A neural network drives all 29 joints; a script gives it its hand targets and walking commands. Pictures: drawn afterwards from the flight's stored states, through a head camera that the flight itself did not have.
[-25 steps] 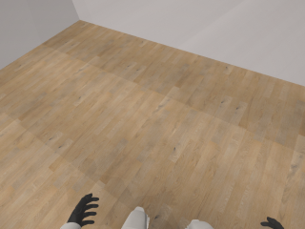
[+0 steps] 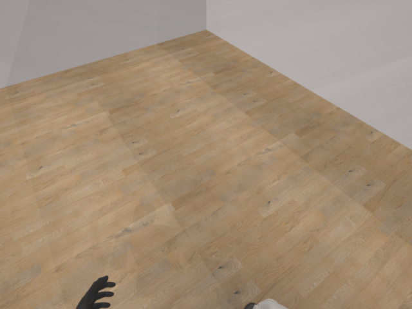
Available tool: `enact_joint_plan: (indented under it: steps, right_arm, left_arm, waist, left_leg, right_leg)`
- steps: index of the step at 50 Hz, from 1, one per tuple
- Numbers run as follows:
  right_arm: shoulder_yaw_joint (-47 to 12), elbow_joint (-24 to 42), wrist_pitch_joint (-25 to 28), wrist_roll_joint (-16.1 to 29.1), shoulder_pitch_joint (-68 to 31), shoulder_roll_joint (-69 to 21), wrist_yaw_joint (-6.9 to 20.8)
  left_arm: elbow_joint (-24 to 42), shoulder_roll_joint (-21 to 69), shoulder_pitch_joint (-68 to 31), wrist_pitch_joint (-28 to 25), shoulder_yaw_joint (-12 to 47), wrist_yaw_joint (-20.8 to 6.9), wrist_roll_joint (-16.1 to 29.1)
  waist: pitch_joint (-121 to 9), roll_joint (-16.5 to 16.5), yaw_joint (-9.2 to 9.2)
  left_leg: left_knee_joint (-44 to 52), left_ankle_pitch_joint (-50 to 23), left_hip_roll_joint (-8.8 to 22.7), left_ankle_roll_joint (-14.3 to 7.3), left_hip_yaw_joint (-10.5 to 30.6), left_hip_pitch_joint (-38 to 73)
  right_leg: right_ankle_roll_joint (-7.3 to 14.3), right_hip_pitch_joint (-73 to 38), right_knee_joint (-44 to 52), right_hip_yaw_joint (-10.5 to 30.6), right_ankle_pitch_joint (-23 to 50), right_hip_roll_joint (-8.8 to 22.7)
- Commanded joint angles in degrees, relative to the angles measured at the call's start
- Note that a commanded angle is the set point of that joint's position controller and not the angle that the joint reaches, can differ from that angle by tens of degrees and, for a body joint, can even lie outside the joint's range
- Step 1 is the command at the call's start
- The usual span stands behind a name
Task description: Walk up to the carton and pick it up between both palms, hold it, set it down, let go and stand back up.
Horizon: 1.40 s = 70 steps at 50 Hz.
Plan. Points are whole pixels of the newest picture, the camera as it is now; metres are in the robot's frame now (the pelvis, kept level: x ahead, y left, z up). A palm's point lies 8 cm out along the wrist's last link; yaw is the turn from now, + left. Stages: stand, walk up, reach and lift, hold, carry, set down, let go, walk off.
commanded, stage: walk up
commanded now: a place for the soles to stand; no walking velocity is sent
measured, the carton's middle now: out of the picture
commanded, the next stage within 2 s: none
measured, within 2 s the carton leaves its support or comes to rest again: neither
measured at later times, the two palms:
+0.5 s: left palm out of the picture -0.14 +0.29 -0.09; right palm out of the picture +0.02 -0.22 -0.09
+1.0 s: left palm out of the picture -0.43 +0.31 -0.12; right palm out of the picture -0.03 -0.09 -0.08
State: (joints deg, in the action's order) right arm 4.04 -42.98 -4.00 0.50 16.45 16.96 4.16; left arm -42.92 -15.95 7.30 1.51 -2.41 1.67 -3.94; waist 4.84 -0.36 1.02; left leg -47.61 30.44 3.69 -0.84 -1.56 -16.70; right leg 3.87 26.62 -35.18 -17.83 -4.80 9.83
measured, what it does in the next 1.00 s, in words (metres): walks backwards, turning left: right foot, then left foot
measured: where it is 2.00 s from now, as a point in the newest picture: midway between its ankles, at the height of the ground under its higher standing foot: outside the picture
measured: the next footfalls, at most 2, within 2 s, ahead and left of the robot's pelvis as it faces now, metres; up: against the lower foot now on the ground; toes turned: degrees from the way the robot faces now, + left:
right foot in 0.42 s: -0.09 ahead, -0.05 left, +0.00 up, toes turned +19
left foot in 0.92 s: -0.34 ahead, +0.19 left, +0.00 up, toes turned +48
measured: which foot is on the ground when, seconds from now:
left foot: down 0.00-0.46, up 0.48-0.90, down 0.92-1.00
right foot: down 0.00-0.04, up 0.06-0.40, down 0.42-0.94, up 0.96-1.00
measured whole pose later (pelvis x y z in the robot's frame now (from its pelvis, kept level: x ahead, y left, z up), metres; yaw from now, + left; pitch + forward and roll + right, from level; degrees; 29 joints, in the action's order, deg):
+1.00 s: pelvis -0.28 +0.04 +0.01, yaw +45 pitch -3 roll -1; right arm 2.7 -43.6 -2.1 -1.7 12.7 15.2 5.3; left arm -45.9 -19.9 13.0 1.4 -5.7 1.5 -2.4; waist 6.4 -4.6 1.2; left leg -43.0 20.6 4.3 1.3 -1.0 -19.5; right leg 1.3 22.2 -50.2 -11.3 -29.9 12.6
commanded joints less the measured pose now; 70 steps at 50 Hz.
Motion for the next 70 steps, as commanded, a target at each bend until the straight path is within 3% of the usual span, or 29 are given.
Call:
enact_joint_plan:
  steps: [1, 2, 5, 8, 15, 19, 20, 21, 22, 23, 24, 26, 28, 32, 38, 42, 44, 45, 46, 47, 48, 52, 61, 64, 65, 66, 67, 68, 70]
  right_arm:
    - [5.59, 0.89, 2.00, -1.08, 3.99, 18.00, -2.23]
    - [6.30, 1.74, 1.85, -1.27, -2.09, 20.44, -3.00]
    - [4.32, 4.37, 2.35, -2.97, -10.92, 14.33, -4.64]
    - [3.93, 5.09, 2.17, -3.01, -10.24, 11.64, -4.24]
    - [2.79, 3.76, 2.10, -3.57, 4.97, 8.87, -3.20]
    - [1.50, 6.93, 1.32, -2.84, 2.22, 9.18, -2.60]
    - [0.99, 7.81, 1.24, -2.38, 1.24, 8.50, -2.26]
    - [0.69, 8.51, 1.11, -1.76, 2.57, 5.88, -2.12]
    - [0.96, 9.05, 0.88, -2.02, 4.71, 3.71, -2.27]
    - [2.42, 9.81, -0.01, -4.78, 1.13, 9.43, -3.41]
    - [3.78, 9.16, -0.73, -6.56, -0.03, 13.02, -3.32]
    - [4.33, 6.02, -0.70, -5.35, 2.33, 13.90, -1.83]
    - [2.72, 5.52, -0.60, -4.04, 3.64, 9.59, -0.51]
    - [1.25, 6.92, -1.23, -4.61, -3.59, 6.42, 1.10]
    - [1.21, 6.90, -0.33, -3.35, -7.16, 6.44, 1.70]
    - [1.67, 4.81, 1.31, -2.16, -1.91, 6.95, 2.34]
    - [2.62, 1.48, 2.45, -1.85, 5.52, 8.53, 1.75]
    - [3.48, -0.40, 3.01, -2.08, 8.28, 11.10, 0.82]
    - [4.19, 0.62, 3.28, -2.21, 8.01, 16.94, 0.04]
    - [3.90, 1.82, 2.92, -2.13, 3.93, 17.93, -0.61]
    - [4.28, 1.84, 2.48, -2.07, 0.72, 19.13, -1.06]
    - [2.16, 5.25, 2.31, -3.95, -5.44, 14.11, -2.06]
    - [1.29, 7.47, 0.27, -3.54, -3.47, 10.09, -0.53]
    - [0.34, 8.75, -0.13, -2.65, -6.79, 9.21, -0.18]
    - [-0.32, 9.16, -0.05, -2.56, -5.83, 6.98, -0.11]
    - [-0.79, 9.47, -0.07, -3.26, -1.75, 3.84, -0.21]
    - [0.17, 8.25, -0.45, -5.35, 0.43, 7.84, -0.82]
    - [1.13, 7.00, -1.16, -6.12, 1.67, 10.46, -0.71]
    - [1.94, 6.61, -1.30, -6.70, -0.29, 12.60, 0.34]
  left_arm:
    - [8.61, -6.63, -6.13, 0.68, -2.78, -0.87, 2.85]
    - [8.66, -9.62, -7.19, 1.28, -3.61, -0.66, 2.97]
    - [4.99, -10.17, -2.10, 0.50, -4.54, -0.45, 4.60]
    - [2.15, -9.81, 2.40, -0.66, -4.69, -0.83, 4.35]
    - [3.82, -5.14, 0.81, -0.47, -2.53, 0.24, 5.39]
    - [1.77, -4.66, 8.70, -0.45, -2.38, 1.97, 5.70]
    - [0.33, -6.08, 12.06, -0.68, -2.72, 2.37, 4.89]
    - [-1.14, -9.17, 12.79, -1.06, -3.62, 2.62, 3.80]
    - [-0.44, -14.01, 8.89, -1.29, -4.90, 2.67, 2.71]
    - [1.25, -16.40, 3.53, -1.43, -6.42, 2.41, 2.14]
    - [1.62, -13.44, 0.59, -1.86, -5.76, 2.41, 1.60]
    - [2.26, -6.07, -3.65, -2.78, -2.89, 2.35, 1.82]
    - [2.89, -5.65, -3.47, -3.45, -2.61, 2.32, 2.36]
    - [1.48, -8.49, 1.41, -3.55, -3.99, 1.21, 2.64]
    - [1.98, -13.31, 7.02, -4.09, -5.56, 1.30, 0.08]
    - [2.72, -15.03, 4.14, -3.24, -6.34, 1.15, -0.56]
    - [2.71, -13.58, 1.95, -2.67, -5.56, 0.55, -0.09]
    - [2.45, -9.91, 3.30, -2.28, -4.27, 0.00, 0.78]
    - [4.97, -5.39, 2.71, -1.82, -2.79, -0.74, 1.76]
    - [6.85, -5.12, 0.27, -1.18, -2.95, -0.57, 3.22]
    - [6.57, -6.16, -0.08, -0.97, -3.35, -0.39, 3.93]
    - [3.34, -8.01, 6.21, -2.76, -3.89, 0.25, 4.29]
    - [3.91, -6.01, 9.44, -3.39, -2.77, 0.96, 3.91]
    - [3.15, -5.96, 16.60, -3.79, -3.12, 1.65, 3.25]
    - [2.84, -7.95, 19.28, -3.84, -3.78, 1.97, 2.18]
    - [3.08, -12.96, 19.35, -3.82, -4.96, 2.54, 0.41]
    - [3.79, -12.70, 13.75, -3.48, -4.75, 3.09, -0.46]
    - [3.42, -13.57, 10.01, -3.55, -5.28, 3.56, -0.13]
    - [3.85, -9.24, 9.00, -4.58, -3.64, 2.98, 0.12]
  waist:
    - [3.81, 20.06, 5.47]
    - [7.72, 20.41, 4.56]
    - [8.47, 15.10, -1.66]
    - [3.23, 10.35, -2.20]
    - [-7.30, 12.06, 3.97]
    - [-10.97, 14.93, 0.77]
    - [-11.54, 12.28, -1.32]
    - [-12.86, 5.58, -1.99]
    - [-13.25, -9.69, -1.61]
    - [-10.22, -13.82, -2.48]
    - [-9.07, -12.22, -0.85]
    - [-6.11, -3.92, 2.92]
    - [-5.76, -1.31, 3.46]
    - [0.55, -7.75, -1.34]
    - [0.37, -14.54, -4.37]
    - [-6.07, -15.30, -1.44]
    - [-10.47, -6.35, 3.69]
    - [-10.60, 5.22, 5.50]
    - [-6.48, 21.03, 7.38]
    - [-2.21, 19.33, 6.86]
    - [-1.68, 19.84, 6.75]
    - [-3.54, 18.04, 2.35]
    - [-5.35, 7.82, 2.17]
    - [-5.85, 3.07, -3.20]
    - [-7.22, -2.88, -4.71]
    - [-10.75, -14.73, -4.72]
    - [-7.46, -9.33, -1.24]
    - [-5.45, -10.55, 0.13]
    - [-0.94, -7.86, -0.22]
  left_leg:
    - [41.27, 27.73, 14.34, -15.03, 41.26, -11.65]
    - [48.61, 35.53, 17.84, -18.41, 44.38, -21.83]
    - [40.36, 18.32, 7.17, -10.79, 25.15, -21.78]
    - [34.04, 4.78, 2.12, -8.79, 19.43, -16.24]
    - [28.66, -12.45, 2.85, -10.25, 32.27, 12.24]
    - [31.75, -18.76, 0.99, -4.92, 32.15, 7.86]
    - [31.22, -16.12, -2.17, -1.19, 28.75, 1.76]
    - [25.30, -14.77, -7.92, 3.81, 21.62, -6.14]
    - [6.86, -10.10, -14.62, 6.77, 12.18, -15.84]
    - [-10.42, -3.34, -8.30, 7.74, 8.57, -23.31]
    - [-18.88, -2.61, -3.96, 7.35, 10.07, -22.39]
    - [-18.34, -9.33, -3.74, 6.48, 11.34, -21.95]
    - [-19.13, -14.10, -5.13, 5.13, 12.11, -20.13]
    - [-15.74, -15.96, -0.76, 5.87, 6.00, -23.00]
    - [-4.14, -7.67, 5.43, 5.90, 2.08, -15.37]
    - [4.57, -5.59, 3.84, 1.92, -2.35, -1.82]
    - [14.19, -12.83, 0.42, -1.12, -4.60, 9.62]
    - [20.21, -13.52, -1.89, -3.46, -1.38, 13.64]
    - [29.30, -9.05, 8.44, -9.69, 22.38, 14.76]
    - [31.94, -9.35, 11.32, -14.06, 32.89, 9.12]
    - [35.68, -1.37, 13.16, -17.17, 34.52, 4.89]
    - [27.51, -22.97, 5.11, -12.92, 20.17, 6.44]
    - [25.47, -21.75, 3.27, -11.45, 28.95, -1.59]
    - [22.83, -9.66, -2.01, -6.12, 26.62, -17.07]
    - [17.01, -2.52, -5.14, -2.60, 23.27, -24.57]
    - [-1.46, -1.71, -11.39, 2.20, 13.07, -27.07]
    - [-12.02, -3.80, -7.75, 4.17, 10.36, -26.84]
    - [-17.98, -5.32, -5.13, 3.75, 9.59, -25.72]
    - [-19.51, -8.59, -2.14, 3.98, 10.78, -25.11]
  right_leg:
    - [-7.42, 16.42, -27.11, 13.16, -32.60, -7.57]
    - [-7.26, 13.60, -34.45, 18.33, -30.24, -7.64]
    - [-5.07, 9.76, -40.05, 19.34, -16.33, -9.35]
    - [-4.76, 6.11, -40.81, 16.68, -9.79, -11.38]
    - [-4.35, 7.57, -12.58, 18.30, -19.06, -14.48]
    - [-0.74, -10.79, 10.18, 17.82, -17.76, -15.81]
    - [0.60, -20.20, 16.95, 18.29, -10.96, -14.32]
    - [2.62, -28.36, 20.93, 25.30, -13.44, -7.65]
    - [7.83, -27.54, 21.80, 41.31, -19.25, 6.78]
    - [14.74, -20.57, 24.06, 50.30, -17.04, 21.42]
    - [16.12, -15.93, 23.63, 48.40, -13.44, 22.43]
    - [7.73, -18.21, 19.31, 28.72, -0.05, 9.55]
    - [0.60, -18.94, 15.31, 18.39, 5.34, 2.75]
    - [5.20, -17.60, 17.28, 18.03, -8.13, 5.18]
    - [11.24, -16.83, 18.56, 15.24, -11.91, 13.08]
    - [9.18, -13.85, 14.67, 8.20, -17.78, 13.52]
    - [5.93, -9.07, 4.02, 4.80, -23.83, 10.45]
    - [2.94, -4.15, -7.96, 2.04, -25.47, 5.17]
    - [-1.54, 11.59, -21.18, 1.61, -34.06, -2.58]
    - [-3.26, 16.40, -25.38, 10.52, -36.21, -6.09]
    - [-3.27, 14.52, -27.17, 13.68, -35.82, -5.27]
    - [-2.38, 11.48, -26.73, 14.42, -21.49, -6.90]
    - [-2.88, -2.63, -8.14, 14.85, -14.11, -9.90]
    - [-1.30, -23.57, 6.48, 15.50, -3.51, -10.07]
    - [0.57, -31.80, 10.20, 22.86, -7.70, -4.59]
    - [5.77, -32.76, 19.65, 41.71, -25.76, 12.46]
    - [8.32, -24.34, 23.71, 49.20, -32.32, 22.19]
    - [11.12, -19.35, 25.41, 47.71, -33.47, 23.59]
    - [8.97, -16.08, 24.31, 38.03, -27.96, 17.89]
